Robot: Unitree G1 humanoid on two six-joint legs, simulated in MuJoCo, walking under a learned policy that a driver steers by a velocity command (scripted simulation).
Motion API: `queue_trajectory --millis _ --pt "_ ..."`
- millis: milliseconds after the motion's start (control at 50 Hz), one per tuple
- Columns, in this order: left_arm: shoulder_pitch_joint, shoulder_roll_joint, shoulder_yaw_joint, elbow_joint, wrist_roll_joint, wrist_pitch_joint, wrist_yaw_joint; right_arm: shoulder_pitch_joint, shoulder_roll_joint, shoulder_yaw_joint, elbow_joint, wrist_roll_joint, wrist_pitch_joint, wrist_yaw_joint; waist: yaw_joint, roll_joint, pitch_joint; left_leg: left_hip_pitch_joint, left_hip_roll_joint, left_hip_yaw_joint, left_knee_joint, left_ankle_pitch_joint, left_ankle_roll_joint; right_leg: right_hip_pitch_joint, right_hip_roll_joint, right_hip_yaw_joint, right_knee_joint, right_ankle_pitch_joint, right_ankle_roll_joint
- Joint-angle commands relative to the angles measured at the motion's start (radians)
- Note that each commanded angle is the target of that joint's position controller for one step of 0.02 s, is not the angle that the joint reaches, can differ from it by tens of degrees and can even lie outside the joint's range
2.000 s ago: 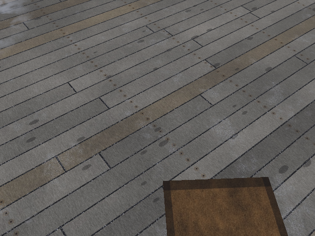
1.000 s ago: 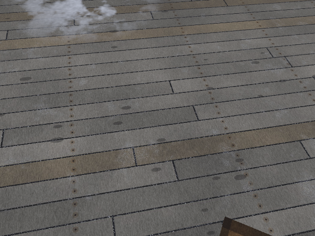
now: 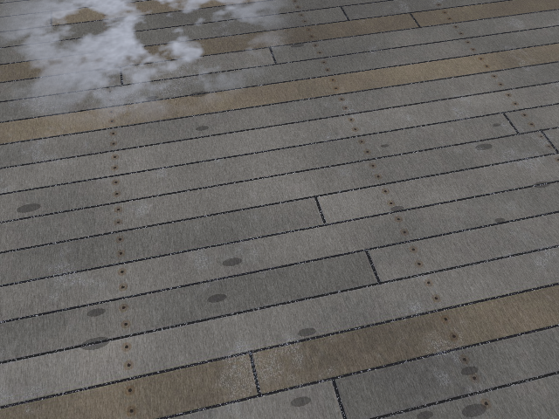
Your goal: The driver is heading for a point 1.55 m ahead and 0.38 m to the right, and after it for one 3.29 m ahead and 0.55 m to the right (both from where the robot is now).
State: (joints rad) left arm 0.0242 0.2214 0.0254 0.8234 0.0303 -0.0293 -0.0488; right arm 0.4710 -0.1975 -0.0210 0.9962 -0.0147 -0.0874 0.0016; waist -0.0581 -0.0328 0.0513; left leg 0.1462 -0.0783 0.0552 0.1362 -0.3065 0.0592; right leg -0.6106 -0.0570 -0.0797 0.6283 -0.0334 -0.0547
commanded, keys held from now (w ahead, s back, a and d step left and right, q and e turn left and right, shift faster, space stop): no key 0.60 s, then w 0.40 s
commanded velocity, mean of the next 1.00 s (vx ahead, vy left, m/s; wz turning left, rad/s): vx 0.22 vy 0.00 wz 0.00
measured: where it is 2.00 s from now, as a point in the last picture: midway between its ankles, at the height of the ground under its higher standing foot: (275, 304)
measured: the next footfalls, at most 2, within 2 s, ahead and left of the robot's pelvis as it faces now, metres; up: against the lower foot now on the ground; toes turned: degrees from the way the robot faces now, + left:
right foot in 0.08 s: +0.23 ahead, -0.09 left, +0.00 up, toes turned -3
left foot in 0.52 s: +0.24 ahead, +0.10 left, +0.00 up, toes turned +1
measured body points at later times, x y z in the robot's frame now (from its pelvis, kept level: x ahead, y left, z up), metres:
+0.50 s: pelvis +0.17 -0.02 +0.00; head +0.18 -0.02 +0.45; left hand +0.19 +0.21 -0.15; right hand +0.23 -0.26 -0.15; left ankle +0.21 +0.10 -0.73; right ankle +0.19 -0.09 -0.73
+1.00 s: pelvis +0.28 -0.03 +0.01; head +0.29 -0.04 +0.46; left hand +0.24 +0.22 -0.13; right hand +0.30 -0.27 -0.15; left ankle +0.24 +0.09 -0.68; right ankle +0.23 -0.10 -0.74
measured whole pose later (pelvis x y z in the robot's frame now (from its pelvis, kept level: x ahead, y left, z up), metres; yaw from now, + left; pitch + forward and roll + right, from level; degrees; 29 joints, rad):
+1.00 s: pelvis +0.28 -0.03 +0.01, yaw +0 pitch +0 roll +1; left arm 0.41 0.19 0.05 1.05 0.03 -0.08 0.01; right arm 0.29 -0.21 -0.06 1.07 -0.03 -0.04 0.01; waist 0.02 0.02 0.00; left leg -0.36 0.01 0.03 0.91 -0.37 0.08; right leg -0.11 0.04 -0.06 0.39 -0.29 -0.07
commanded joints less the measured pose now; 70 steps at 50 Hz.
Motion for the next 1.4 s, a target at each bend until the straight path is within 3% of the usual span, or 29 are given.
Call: queue_trajectory --millis 20,60,80,100,120,160,200,320,440,500,520,540,580,660,720,800,860,880,920,940,980,1120,1200,1280,1300,1320,1340,1360,1400 --pt "-0.031 0.076 0.017 -0.062 -0.001 -0.023 0.014 0.002 -0.162 -0.031 -0.014 -0.004 -0.007 -0.014 0.058 0.107 0.044 -0.037 0.288 -0.066 0.105 0.891 0.100 0.101 0.058 -0.028 -0.065 -0.046 -0.050" --pt "0.226 0.103 0.033 0.029 0.007 -0.044 0.034 -0.025 -0.175 -0.033 -0.006 -0.005 0.002 -0.018 0.160 0.101 -0.090 -0.042 0.242 -0.035 0.413 1.074 0.055 0.372 0.121 -0.043 -0.154 0.000 -0.086" --pt "0.369 0.145 0.046 0.071 0.029 -0.057 0.046 -0.020 -0.162 -0.027 -0.016 0.010 0.001 -0.019 0.206 0.080 -0.186 -0.206 0.202 -0.022 0.637 0.834 0.034 0.626 0.016 0.042 -0.154 0.155 -0.112" --pt "0.456 0.261 0.072 0.079 0.054 -0.059 0.053 0.103 -0.050 -0.003 -0.036 0.053 0.003 -0.014 0.162 -0.140 -0.363 -0.530 0.051 0.027 1.057 0.102 -0.013 0.967 -0.337 0.446 -0.097 0.541 -0.254" --pt "0.455 0.257 0.078 0.085 -0.011 -0.046 0.044 0.151 -0.120 -0.028 0.000 0.046 0.012 -0.025 0.150 -0.112 -0.479 -0.592 -0.036 -0.113 1.235 -0.274 -0.011 0.965 -0.406 0.638 -0.168 0.763 -0.341" --pt "0.239 0.121 0.041 0.058 -0.035 -0.046 0.043 -0.008 -0.110 -0.028 -0.028 0.009 0.017 -0.025 0.082 -0.019 -0.184 -0.649 0.071 -0.137 1.169 -0.149 -0.012 0.659 -0.301 0.362 -0.248 0.655 -0.267" --pt "0.192 0.046 0.013 0.074 -0.035 -0.048 0.051 -0.059 -0.098 -0.032 -0.032 -0.018 0.043 -0.014 0.034 0.010 -0.074 -0.551 0.118 -0.113 1.030 -0.083 -0.019 0.441 -0.190 0.219 -0.348 0.559 -0.170" --pt "0.213 0.090 0.005 0.118 -0.011 -0.066 0.051 -0.067 -0.047 -0.018 -0.003 -0.015 0.087 -0.016 -0.006 -0.042 -0.105 -0.441 0.106 -0.062 0.734 0.017 -0.052 0.360 -0.136 0.078 -0.346 0.640 -0.163" --pt "0.268 0.091 0.000 0.155 -0.007 -0.025 0.061 -0.195 -0.058 -0.008 0.001 -0.009 0.105 -0.031 0.051 -0.061 -0.064 -0.382 0.111 -0.041 0.519 0.031 -0.051 0.331 -0.149 0.163 -0.387 0.051 -0.152" --pt "0.262 0.072 -0.008 0.165 -0.015 -0.012 0.072 -0.172 -0.053 0.002 0.028 -0.012 0.088 -0.042 0.027 0.002 -0.019 -0.255 0.130 -0.069 0.246 0.162 -0.034 0.286 -0.123 0.186 -0.334 -0.083 -0.092" --pt "0.285 0.057 -0.012 0.166 -0.014 -0.014 0.072 -0.140 -0.089 -0.002 0.040 -0.018 0.075 -0.047 0.039 0.048 -0.031 -0.199 0.210 -0.151 0.210 0.265 -0.024 0.274 -0.092 0.177 -0.294 -0.099 -0.056" --pt "0.381 0.012 -0.016 0.182 -0.028 -0.010 0.069 -0.187 -0.136 -0.007 0.043 -0.004 0.068 -0.048 0.121 0.149 -0.013 -0.263 0.267 -0.227 0.216 0.336 0.019 0.298 -0.003 0.117 -0.304 -0.185 -0.026" --pt "0.356 0.035 -0.012 0.215 -0.023 0.005 0.076 -0.214 -0.049 0.011 0.052 0.007 0.062 -0.033 0.093 0.118 0.017 -0.392 0.222 -0.186 0.190 0.216 0.003 0.441 -0.001 0.120 -0.318 -0.156 -0.012" --pt "0.330 0.058 0.003 0.215 -0.015 0.009 0.069 -0.161 -0.094 -0.011 0.079 0.004 0.070 -0.036 0.072 0.107 0.010 -0.373 0.155 -0.164 0.185 -0.176 0.030 0.393 0.029 0.096 -0.248 -0.426 -0.044" --pt "0.288 0.023 0.002 0.193 -0.006 0.003 0.057 -0.100 -0.107 -0.028 0.081 0.005 0.073 -0.026 0.037 0.113 0.110 -0.374 0.244 -0.318 0.100 -0.438 0.106 0.216 0.061 0.072 -0.142 -0.540 -0.049" --pt "0.247 0.016 0.008 0.152 0.001 -0.032 0.041 -0.075 -0.139 -0.052 0.090 -0.004 0.055 -0.021 0.039 0.164 0.088 -0.304 0.383 -0.464 0.011 -0.338 0.182 0.169 0.045 0.033 0.014 -0.374 -0.056" --pt "0.383 0.000 0.016 0.198 -0.014 -0.048 0.037 -0.189 -0.124 -0.054 0.057 0.011 0.047 -0.013 0.128 0.111 0.056 -0.466 0.278 -0.286 0.093 -0.232 0.116 0.465 0.079 0.004 -0.167 -0.303 -0.062" --pt "0.479 0.017 0.025 0.232 -0.012 -0.051 0.042 -0.229 -0.108 -0.053 0.039 0.010 0.042 -0.012 0.167 0.057 0.045 -0.588 0.221 -0.209 0.199 -0.206 0.086 0.621 0.057 0.061 -0.224 -0.316 -0.069" --pt "0.655 0.165 0.067 0.274 -0.012 -0.050 0.057 -0.314 -0.048 -0.036 -0.043 -0.003 0.027 0.002 0.218 -0.275 0.066 -0.920 0.034 0.038 0.677 -0.194 0.016 0.802 -0.300 0.632 -0.516 -0.592 -0.198" --pt "0.601 0.120 0.055 0.262 -0.002 -0.045 0.062 -0.345 -0.103 -0.050 -0.047 -0.028 0.025 0.006 0.178 -0.116 0.107 -0.962 0.089 -0.035 0.823 -0.182 0.030 0.752 -0.320 0.623 -0.496 -0.519 -0.215" --pt "0.507 0.077 0.041 0.226 -0.001 -0.054 0.062 -0.297 -0.069 -0.046 -0.018 -0.019 0.015 0.020 0.109 0.006 0.080 -0.912 0.131 -0.067 0.879 -0.049 0.036 0.707 -0.241 0.459 -0.482 -0.296 -0.162" --pt "0.525 0.045 0.016 0.253 -0.014 -0.076 0.068 -0.453 -0.025 -0.030 -0.084 -0.016 0.039 0.036 0.092 -0.047 0.078 -0.848 0.117 0.031 0.684 0.150 -0.028 0.641 -0.125 0.178 -0.480 0.204 -0.129" --pt "0.544 0.067 0.016 0.268 -0.013 -0.077 0.067 -0.565 -0.035 -0.020 -0.144 -0.004 0.041 0.033 0.111 -0.082 0.094 -0.694 0.083 0.068 0.489 0.213 -0.006 0.588 -0.130 0.163 -0.466 0.317 -0.128" --pt "0.461 0.113 0.027 0.252 -0.018 -0.075 0.066 -0.320 -0.109 -0.052 -0.091 -0.003 0.022 0.006 -0.020 -0.049 -0.038 -0.373 0.024 0.056 0.384 0.195 0.053 0.616 -0.125 0.147 -0.168 0.680 -0.088" --pt "0.445 0.111 0.026 0.244 -0.023 -0.074 0.062 -0.164 -0.146 -0.070 -0.045 -0.015 0.011 -0.005 -0.083 -0.025 -0.124 -0.151 0.063 0.020 0.347 0.210 0.071 0.509 -0.082 0.127 0.030 0.556 -0.072" --pt "0.467 0.055 0.014 0.214 -0.026 -0.071 0.058 -0.008 -0.239 -0.093 -0.030 -0.042 0.003 -0.016 -0.113 0.094 -0.260 0.075 0.321 -0.258 0.315 0.021 0.105 0.324 -0.015 0.092 0.330 0.149 -0.061" --pt "0.601 -0.045 0.003 0.214 -0.059 -0.057 0.062 -0.031 -0.291 -0.100 -0.043 -0.048 0.012 -0.004 -0.029 0.274 -0.350 0.190 0.557 -0.694 0.151 -0.098 0.208 0.060 0.127 0.077 0.641 -0.511 -0.040" --pt "0.520 0.057 0.029 0.214 -0.030 -0.043 0.065 -0.139 -0.217 -0.090 -0.064 -0.012 0.022 0.002 -0.009 0.118 -0.233 0.032 0.509 -0.677 0.093 -0.250 0.188 0.018 0.051 0.143 0.703 -0.410 -0.056" --pt "0.393 0.032 0.036 0.179 -0.017 -0.043 0.053 -0.274 -0.102 -0.057 -0.083 -0.009 0.004 0.007 0.036 0.057 -0.028 -0.219 0.421 -0.388 0.046 -0.057 0.133 0.034 -0.016 0.140 0.627 -0.264 -0.059"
